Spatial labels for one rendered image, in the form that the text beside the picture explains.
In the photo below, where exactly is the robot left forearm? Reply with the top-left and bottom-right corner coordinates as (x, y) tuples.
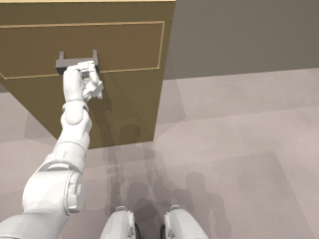
(22, 101), (92, 211)

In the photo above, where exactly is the cabinet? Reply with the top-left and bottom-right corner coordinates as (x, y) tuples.
(0, 0), (176, 149)

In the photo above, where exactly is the left robot thigh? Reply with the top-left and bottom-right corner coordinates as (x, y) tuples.
(100, 210), (136, 239)

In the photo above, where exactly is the handle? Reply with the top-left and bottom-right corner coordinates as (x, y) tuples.
(55, 50), (100, 76)

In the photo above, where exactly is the drawer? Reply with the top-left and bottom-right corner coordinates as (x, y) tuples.
(0, 21), (163, 78)

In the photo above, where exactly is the right robot shin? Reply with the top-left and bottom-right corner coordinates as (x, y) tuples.
(165, 205), (179, 239)

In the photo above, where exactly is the left robot upper arm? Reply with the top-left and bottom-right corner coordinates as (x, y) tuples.
(0, 170), (85, 239)

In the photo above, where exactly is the left robot hand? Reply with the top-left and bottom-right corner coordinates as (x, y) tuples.
(63, 61), (104, 104)

